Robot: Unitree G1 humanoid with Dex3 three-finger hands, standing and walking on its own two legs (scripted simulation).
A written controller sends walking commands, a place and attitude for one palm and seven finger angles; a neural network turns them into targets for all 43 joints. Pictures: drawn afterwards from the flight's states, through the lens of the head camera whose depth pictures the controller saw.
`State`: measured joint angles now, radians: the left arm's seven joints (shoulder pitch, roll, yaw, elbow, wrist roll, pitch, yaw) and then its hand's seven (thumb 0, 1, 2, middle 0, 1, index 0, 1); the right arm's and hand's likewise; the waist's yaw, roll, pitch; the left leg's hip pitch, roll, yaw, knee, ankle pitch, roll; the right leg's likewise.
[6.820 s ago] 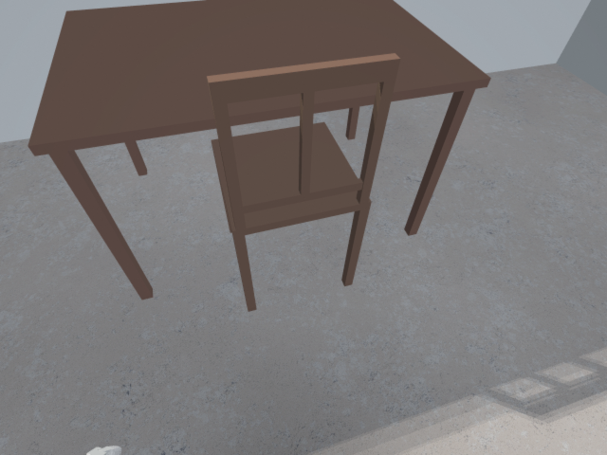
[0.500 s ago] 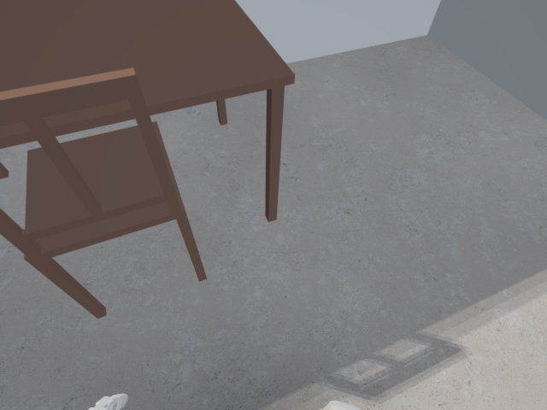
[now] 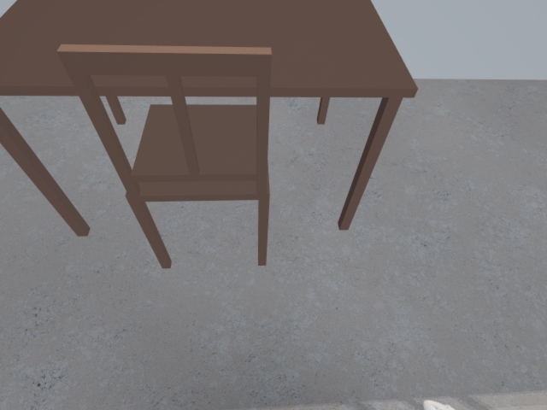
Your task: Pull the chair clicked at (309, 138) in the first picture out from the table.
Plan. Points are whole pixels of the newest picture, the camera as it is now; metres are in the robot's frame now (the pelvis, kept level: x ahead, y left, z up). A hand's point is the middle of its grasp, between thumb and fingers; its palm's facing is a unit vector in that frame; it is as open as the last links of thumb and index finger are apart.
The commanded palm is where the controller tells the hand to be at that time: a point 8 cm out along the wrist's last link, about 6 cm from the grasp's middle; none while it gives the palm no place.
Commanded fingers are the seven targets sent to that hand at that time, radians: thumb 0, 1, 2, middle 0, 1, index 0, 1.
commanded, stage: turn to face it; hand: left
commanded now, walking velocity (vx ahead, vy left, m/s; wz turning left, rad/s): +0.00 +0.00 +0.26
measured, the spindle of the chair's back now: (185, 129) +0.68 +0.27 -0.06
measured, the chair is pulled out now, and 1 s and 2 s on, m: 0.00 0.00 0.00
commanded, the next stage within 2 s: take the last steps up to it in 0.14 s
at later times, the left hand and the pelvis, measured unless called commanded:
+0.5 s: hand out of the picture +0.06 +0.20 -0.15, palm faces +0.16 -0.96 -0.22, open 7.4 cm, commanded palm none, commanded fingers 0.00 0.90 0.90 -0.20 -0.30 -0.20 -0.30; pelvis +0.03 +0.00 +0.01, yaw +7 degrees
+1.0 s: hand out of the picture +0.12 +0.25 -0.16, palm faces +0.18 -0.97 -0.18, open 7.4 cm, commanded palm none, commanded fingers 0.00 0.90 0.90 -0.20 -0.30 -0.20 -0.30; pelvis +0.16 +0.08 +0.02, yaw +7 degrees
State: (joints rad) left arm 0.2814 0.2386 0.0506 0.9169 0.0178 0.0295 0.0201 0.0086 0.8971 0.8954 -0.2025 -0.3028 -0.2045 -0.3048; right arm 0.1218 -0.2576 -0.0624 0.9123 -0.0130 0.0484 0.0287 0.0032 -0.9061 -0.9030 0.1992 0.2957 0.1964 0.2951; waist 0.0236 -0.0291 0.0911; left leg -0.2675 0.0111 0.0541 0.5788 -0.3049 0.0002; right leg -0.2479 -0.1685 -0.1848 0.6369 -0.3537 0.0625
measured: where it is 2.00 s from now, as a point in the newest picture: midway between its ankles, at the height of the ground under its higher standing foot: (247, 401)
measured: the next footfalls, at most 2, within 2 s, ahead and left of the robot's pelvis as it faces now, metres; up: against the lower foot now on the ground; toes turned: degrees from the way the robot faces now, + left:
right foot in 0.44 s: +0.06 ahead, -0.10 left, +0.00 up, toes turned +3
left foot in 0.80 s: +0.27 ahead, +0.17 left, +0.00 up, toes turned +10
